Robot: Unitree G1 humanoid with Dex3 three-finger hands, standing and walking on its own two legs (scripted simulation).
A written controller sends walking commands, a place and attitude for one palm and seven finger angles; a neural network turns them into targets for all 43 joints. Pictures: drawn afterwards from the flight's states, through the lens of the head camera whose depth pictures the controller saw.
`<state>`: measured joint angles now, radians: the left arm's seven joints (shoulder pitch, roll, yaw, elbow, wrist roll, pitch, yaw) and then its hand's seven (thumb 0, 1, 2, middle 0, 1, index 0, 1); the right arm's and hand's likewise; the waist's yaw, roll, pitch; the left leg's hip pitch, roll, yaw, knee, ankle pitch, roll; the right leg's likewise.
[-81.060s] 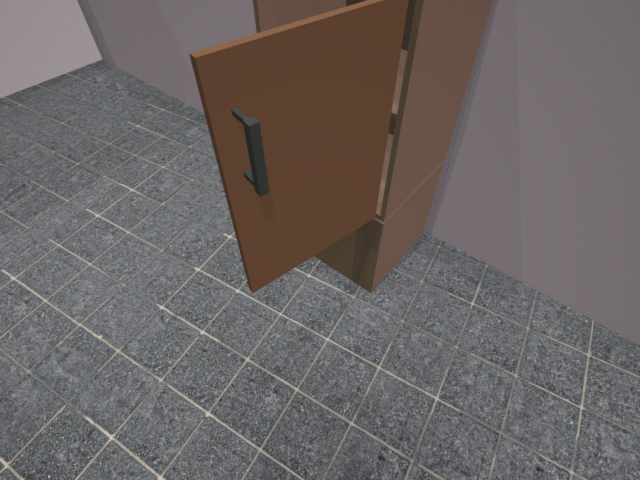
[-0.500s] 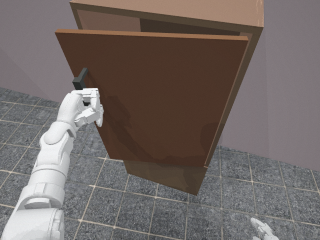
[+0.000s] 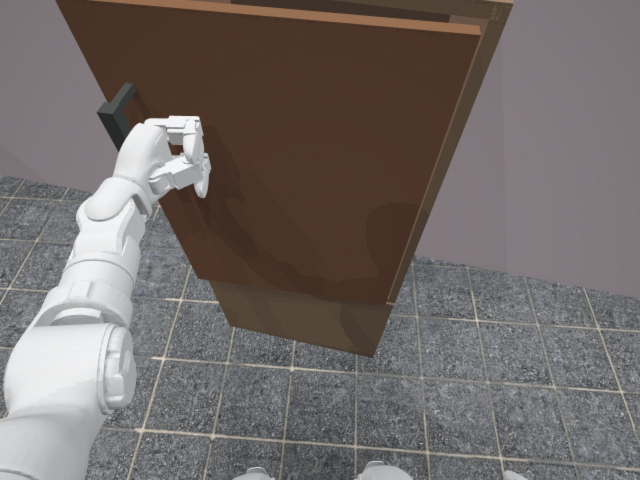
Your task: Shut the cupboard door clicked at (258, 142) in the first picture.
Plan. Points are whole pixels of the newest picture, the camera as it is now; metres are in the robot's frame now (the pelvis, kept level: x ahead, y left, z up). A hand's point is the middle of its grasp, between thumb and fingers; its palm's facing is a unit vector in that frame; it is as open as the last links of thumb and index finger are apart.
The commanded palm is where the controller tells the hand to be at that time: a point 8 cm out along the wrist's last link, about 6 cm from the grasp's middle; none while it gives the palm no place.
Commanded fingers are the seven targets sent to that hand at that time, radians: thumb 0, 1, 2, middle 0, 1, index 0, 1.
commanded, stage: push the door shut along its arc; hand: left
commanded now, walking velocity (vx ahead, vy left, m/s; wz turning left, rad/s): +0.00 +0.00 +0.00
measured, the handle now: (139, 144) +0.52 +0.21 +0.12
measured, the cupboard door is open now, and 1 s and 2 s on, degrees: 4 0 0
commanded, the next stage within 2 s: pull the fist back off the door in 0.70 s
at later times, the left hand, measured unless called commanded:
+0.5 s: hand (213, 141) +0.51 +0.11 +0.13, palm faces -0.39 -0.92 -0.01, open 3.0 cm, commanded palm +0.52 +0.15 +0.12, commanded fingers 0.00 0.90 0.90 -1.30 -1.50 -1.30 -1.50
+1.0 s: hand (220, 140) +0.52 +0.10 +0.12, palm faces +0.03 -1.00 +0.04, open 2.7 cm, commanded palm +0.52 +0.12 +0.12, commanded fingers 0.00 0.90 0.90 -1.30 -1.50 -1.30 -1.50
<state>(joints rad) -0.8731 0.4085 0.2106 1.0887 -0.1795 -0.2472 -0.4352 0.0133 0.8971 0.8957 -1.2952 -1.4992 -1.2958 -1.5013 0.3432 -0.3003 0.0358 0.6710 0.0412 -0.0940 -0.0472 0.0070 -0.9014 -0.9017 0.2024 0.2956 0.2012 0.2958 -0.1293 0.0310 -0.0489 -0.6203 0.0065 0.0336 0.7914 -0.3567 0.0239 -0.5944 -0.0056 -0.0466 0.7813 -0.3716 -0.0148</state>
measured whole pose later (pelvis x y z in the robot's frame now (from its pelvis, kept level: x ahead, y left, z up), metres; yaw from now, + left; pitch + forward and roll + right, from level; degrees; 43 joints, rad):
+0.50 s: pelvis +0.00 +0.00 -0.01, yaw +0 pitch +15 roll -1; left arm -1.10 0.50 0.21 1.25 -0.15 -0.22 -0.51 -0.01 0.89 0.93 -1.29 -1.50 -1.30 -1.50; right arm 0.37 -0.31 0.03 0.69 0.02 -0.08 -0.05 0.00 -0.90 -0.90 0.20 0.30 0.20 0.30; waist -0.18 0.03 -0.05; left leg -0.75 0.02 0.02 0.86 -0.38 0.02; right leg -0.71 0.01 -0.06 0.82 -0.38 -0.02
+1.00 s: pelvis -0.02 +0.01 -0.02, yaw +2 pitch +18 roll -3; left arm -1.19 0.26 0.20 1.27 -0.09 -0.23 0.06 -0.05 0.66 0.99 -1.29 -1.50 -1.34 -1.50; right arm 0.38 -0.26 0.02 0.75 -0.04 -0.15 0.03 0.00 -0.90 -0.90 0.20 0.30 0.20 0.30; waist -0.14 0.03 -0.10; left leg -0.87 0.00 -0.02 0.93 -0.37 0.03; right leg -0.80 -0.01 -0.10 0.88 -0.38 -0.01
